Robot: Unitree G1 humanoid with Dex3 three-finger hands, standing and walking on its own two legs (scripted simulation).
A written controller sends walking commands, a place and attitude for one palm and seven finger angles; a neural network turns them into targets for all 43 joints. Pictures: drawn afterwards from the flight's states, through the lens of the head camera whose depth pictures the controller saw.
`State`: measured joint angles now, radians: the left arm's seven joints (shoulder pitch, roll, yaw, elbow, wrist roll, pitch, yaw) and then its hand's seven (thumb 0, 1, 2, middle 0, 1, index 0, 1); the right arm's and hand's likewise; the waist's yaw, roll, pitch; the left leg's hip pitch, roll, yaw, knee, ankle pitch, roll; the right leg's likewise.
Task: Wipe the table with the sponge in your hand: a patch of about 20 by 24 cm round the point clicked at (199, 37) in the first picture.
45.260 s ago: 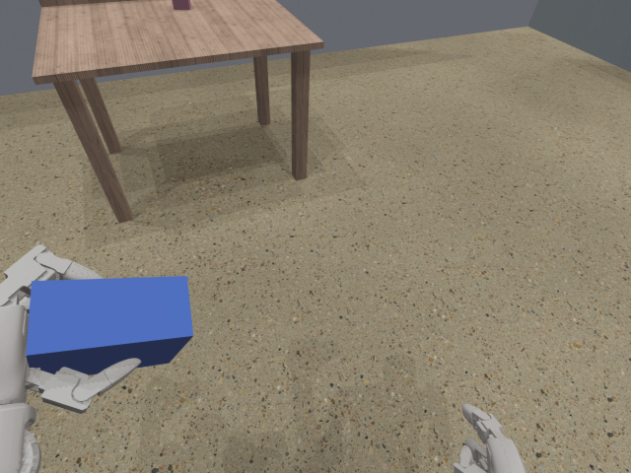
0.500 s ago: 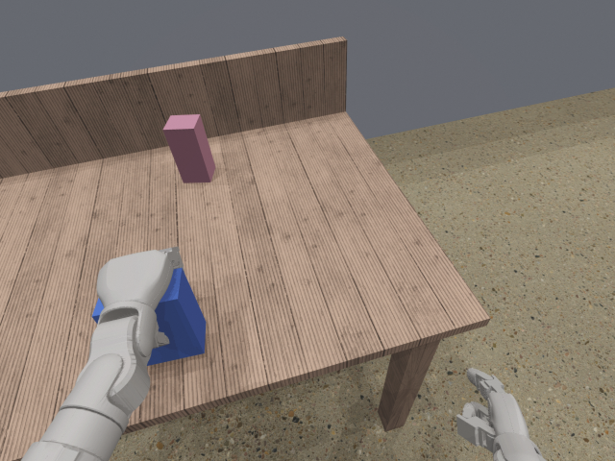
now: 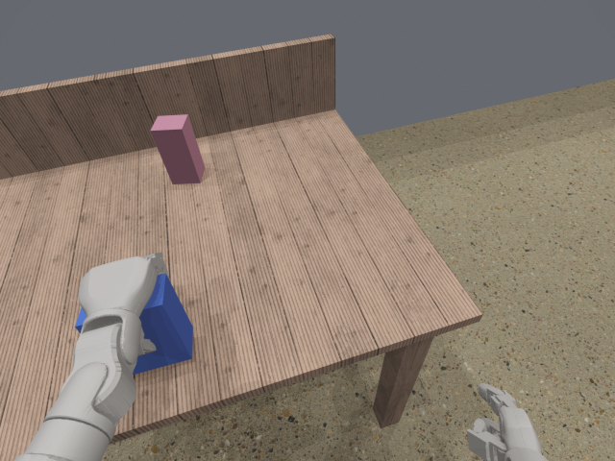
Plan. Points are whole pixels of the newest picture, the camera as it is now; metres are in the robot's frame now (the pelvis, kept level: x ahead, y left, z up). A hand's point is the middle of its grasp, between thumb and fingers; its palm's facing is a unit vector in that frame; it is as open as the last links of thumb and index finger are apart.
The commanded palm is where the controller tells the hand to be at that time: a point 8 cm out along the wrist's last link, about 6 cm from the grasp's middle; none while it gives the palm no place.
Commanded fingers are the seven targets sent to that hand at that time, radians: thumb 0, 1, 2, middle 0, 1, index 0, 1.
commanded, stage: lower the sponge onto the table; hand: left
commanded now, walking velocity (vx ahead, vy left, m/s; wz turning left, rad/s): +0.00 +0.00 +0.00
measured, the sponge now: (147, 335) +0.27 +0.29 -0.01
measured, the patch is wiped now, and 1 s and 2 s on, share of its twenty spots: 0.00 0.00 0.15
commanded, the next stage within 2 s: wipe forward along the first lane in 1.30 s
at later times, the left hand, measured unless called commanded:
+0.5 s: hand (142, 308) +0.28 +0.27 +0.05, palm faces -0.06 -0.08 -1.00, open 10.4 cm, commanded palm +0.26 +0.27 +0.11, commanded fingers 0.00 0.10 1.30 -1.20 -1.60 -1.20 -1.60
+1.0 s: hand (149, 314) +0.28 +0.27 +0.02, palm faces -0.08 -0.08 -0.99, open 10.4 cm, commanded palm +0.26 +0.27 +0.09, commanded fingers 0.00 0.10 1.30 -1.20 -1.60 -1.20 -1.60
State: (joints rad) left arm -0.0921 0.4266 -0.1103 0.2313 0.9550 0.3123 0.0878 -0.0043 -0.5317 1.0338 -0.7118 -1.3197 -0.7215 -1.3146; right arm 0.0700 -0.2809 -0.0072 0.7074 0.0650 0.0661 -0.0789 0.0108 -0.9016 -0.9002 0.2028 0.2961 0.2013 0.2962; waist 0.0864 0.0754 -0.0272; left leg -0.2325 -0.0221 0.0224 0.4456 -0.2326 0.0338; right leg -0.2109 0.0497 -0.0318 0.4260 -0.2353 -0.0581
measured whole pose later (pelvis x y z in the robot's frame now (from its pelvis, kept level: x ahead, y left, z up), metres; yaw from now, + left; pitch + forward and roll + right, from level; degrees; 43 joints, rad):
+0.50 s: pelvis -0.01 +0.00 +0.00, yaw +0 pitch +0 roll +0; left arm -0.14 0.39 -0.17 0.25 0.97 0.36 0.08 0.00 -0.53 1.03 -0.71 -1.32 -0.72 -1.31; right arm 0.02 -0.25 0.03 0.70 0.07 0.08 -0.07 0.01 -0.90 -0.90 0.20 0.30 0.20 0.30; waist 0.10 0.08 -0.04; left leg -0.22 -0.03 0.02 0.43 -0.22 0.04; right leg -0.20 0.04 -0.04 0.42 -0.22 -0.05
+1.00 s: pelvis +0.00 +0.00 +0.00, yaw +0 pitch +2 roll +0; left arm -0.11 0.38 -0.12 0.33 0.97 0.35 0.15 0.00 -0.53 1.03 -0.71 -1.32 -0.72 -1.32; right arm 0.06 -0.26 0.00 0.71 0.07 0.08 -0.06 0.01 -0.90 -0.90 0.20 0.30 0.20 0.30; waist 0.07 0.07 -0.05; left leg -0.25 -0.02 0.03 0.45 -0.23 0.03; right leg -0.24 0.05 -0.02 0.44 -0.23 -0.06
